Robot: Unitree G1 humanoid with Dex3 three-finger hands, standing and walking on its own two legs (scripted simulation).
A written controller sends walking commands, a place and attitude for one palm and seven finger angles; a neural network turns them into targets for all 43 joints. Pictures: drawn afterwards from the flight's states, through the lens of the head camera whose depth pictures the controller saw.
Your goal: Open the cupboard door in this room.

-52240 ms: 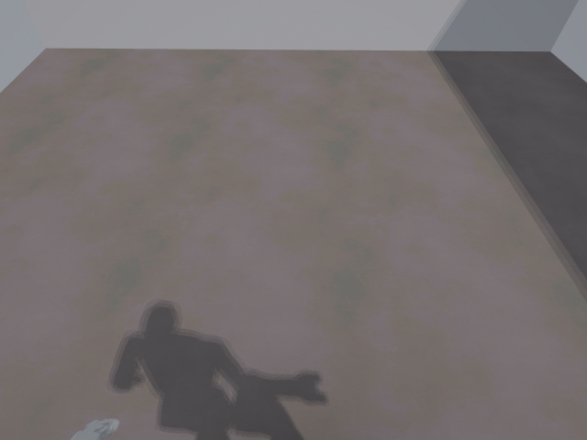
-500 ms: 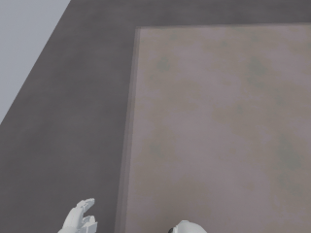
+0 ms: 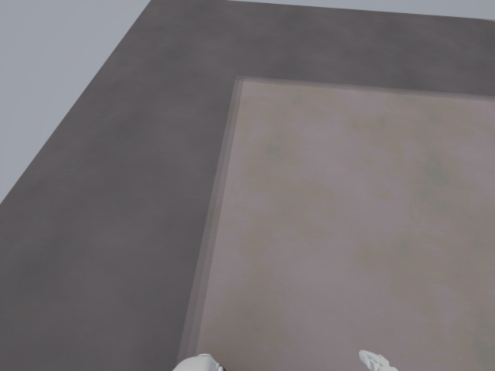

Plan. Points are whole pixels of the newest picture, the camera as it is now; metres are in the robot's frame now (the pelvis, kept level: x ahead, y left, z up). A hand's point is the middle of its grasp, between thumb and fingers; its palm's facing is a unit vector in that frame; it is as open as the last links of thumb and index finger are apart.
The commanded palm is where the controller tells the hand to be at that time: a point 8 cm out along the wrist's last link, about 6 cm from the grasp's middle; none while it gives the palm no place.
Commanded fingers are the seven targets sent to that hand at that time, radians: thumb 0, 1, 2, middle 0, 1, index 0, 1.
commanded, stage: turn to face it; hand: left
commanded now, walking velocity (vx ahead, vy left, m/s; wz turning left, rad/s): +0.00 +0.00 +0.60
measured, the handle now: out of the picture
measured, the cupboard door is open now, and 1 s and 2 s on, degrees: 41 41 41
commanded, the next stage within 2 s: none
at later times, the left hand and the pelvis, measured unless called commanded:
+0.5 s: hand (171, 324) +0.21 +0.16 -0.13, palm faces +0.28 -0.92 -0.26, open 7.4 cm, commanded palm none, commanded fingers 0.00 0.90 0.90 -0.20 -0.30 -0.20 -0.30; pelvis +0.14 -0.06 +0.02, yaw +17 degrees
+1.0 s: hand out of the picture +0.14 +0.19 -0.14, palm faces +0.58 -0.77 -0.27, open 7.4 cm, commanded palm none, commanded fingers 0.00 0.90 0.90 -0.20 -0.30 -0.20 -0.30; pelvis +0.19 -0.04 +0.02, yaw +35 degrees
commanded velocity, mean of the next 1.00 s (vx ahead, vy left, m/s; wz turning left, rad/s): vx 0.00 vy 0.00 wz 0.60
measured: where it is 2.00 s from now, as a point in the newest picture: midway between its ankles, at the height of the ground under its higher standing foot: (269, 363)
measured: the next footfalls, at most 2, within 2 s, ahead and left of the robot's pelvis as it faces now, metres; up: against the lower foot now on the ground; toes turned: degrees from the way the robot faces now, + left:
right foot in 0.36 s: +0.20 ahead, -0.16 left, +0.00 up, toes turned +8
left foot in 0.72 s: +0.17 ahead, +0.08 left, +0.00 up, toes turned +35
